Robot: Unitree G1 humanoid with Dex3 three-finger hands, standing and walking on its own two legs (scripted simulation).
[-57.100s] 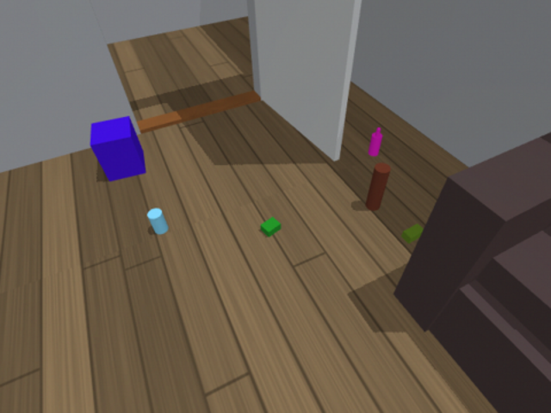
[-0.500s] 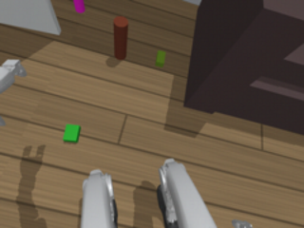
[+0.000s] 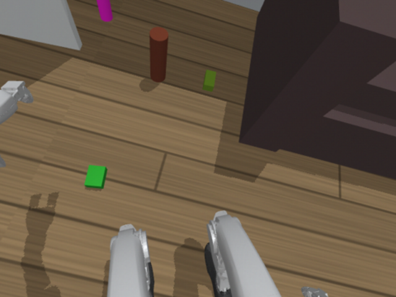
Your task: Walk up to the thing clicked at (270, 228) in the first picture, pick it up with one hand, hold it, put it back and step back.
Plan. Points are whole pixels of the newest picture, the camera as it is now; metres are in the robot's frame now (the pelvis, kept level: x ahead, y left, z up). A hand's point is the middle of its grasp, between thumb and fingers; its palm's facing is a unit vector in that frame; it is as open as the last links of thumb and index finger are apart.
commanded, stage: go down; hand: left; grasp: from above
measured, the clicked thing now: (96, 176) +0.51 +0.26 -0.53
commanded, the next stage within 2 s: approach in 0.54 s
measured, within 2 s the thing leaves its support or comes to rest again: neither
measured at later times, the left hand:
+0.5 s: hand out of the picture +0.47 +0.34 -0.04, palm faces -0.46 +0.01 -0.89, open 14.3 cm
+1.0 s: hand (26, 152) +0.47 +0.32 -0.14, palm faces -0.52 +0.04 -0.86, open 14.1 cm
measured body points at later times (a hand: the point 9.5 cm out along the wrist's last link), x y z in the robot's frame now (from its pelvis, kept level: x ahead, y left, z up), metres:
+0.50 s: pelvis +0.01 +0.00 +0.01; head +0.19 +0.06 +0.42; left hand +0.49 +0.34 +0.01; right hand +0.06 -0.27 -0.10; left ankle +0.08 +0.11 -0.51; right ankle +0.09 -0.15 -0.51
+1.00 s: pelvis +0.00 +0.00 -0.04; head +0.21 +0.06 +0.36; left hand +0.49 +0.32 -0.09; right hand +0.06 -0.28 -0.14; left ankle +0.08 +0.11 -0.51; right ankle +0.09 -0.15 -0.51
